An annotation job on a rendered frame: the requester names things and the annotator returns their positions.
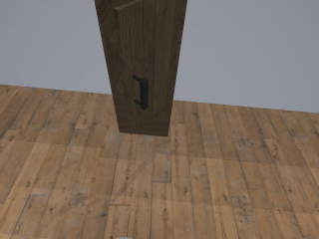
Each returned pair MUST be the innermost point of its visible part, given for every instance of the cupboard door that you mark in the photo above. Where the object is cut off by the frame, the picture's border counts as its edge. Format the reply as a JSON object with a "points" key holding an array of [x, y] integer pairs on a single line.
{"points": [[147, 32]]}

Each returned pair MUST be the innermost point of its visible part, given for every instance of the handle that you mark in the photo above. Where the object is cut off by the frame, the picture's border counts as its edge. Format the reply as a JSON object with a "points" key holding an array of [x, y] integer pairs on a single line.
{"points": [[144, 92]]}

